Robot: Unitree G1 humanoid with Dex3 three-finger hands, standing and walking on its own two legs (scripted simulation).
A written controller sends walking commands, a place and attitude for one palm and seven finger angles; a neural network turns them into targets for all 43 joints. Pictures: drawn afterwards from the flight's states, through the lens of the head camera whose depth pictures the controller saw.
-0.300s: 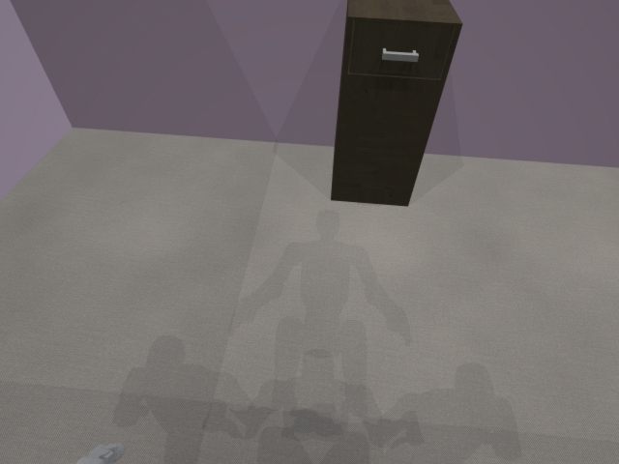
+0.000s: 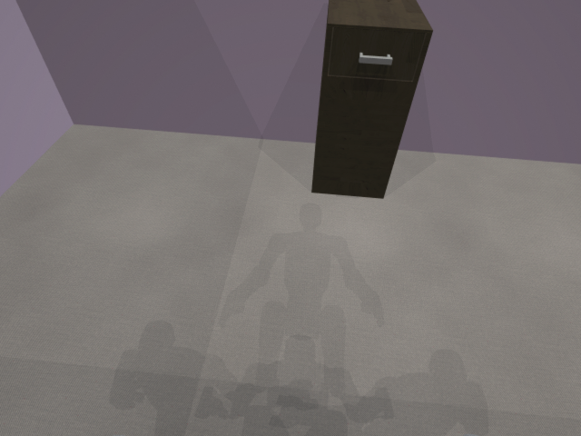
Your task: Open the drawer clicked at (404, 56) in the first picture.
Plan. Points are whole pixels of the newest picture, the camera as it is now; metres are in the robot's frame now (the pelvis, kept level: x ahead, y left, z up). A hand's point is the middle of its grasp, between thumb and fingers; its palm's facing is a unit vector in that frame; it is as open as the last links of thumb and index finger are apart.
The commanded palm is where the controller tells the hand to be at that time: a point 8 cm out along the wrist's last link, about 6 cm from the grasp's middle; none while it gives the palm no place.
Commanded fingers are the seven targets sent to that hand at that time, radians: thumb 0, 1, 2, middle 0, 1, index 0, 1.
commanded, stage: stand and wait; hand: left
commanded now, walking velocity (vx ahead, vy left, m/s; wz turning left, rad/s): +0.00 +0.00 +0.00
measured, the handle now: (375, 57) +1.41 -0.23 -0.04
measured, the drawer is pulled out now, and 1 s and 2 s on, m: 0.00 0.00 0.00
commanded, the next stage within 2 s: look at it before walking up in 0.52 s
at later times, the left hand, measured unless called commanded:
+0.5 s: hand out of the picture +0.05 +0.24 -0.15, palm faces -0.04 -0.94 -0.34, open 7.4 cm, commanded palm none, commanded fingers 0.00 0.90 0.90 -0.20 -0.30 -0.20 -0.30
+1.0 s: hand out of the picture +0.07 +0.22 -0.15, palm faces -0.04 -0.94 -0.33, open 7.4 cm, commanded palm none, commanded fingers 0.00 0.90 0.90 -0.20 -0.30 -0.20 -0.30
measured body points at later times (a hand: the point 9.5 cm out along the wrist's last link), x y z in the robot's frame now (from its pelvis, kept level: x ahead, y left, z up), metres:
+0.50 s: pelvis -0.01 -0.01 +0.00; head -0.02 -0.01 +0.45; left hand +0.05 +0.28 -0.13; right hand +0.05 -0.31 -0.13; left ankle -0.01 +0.11 -0.74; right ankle +0.00 -0.14 -0.74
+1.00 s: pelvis -0.01 -0.02 +0.01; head -0.01 -0.02 +0.46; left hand +0.07 +0.27 -0.13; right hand +0.07 -0.32 -0.13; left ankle -0.01 +0.11 -0.74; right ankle +0.00 -0.14 -0.74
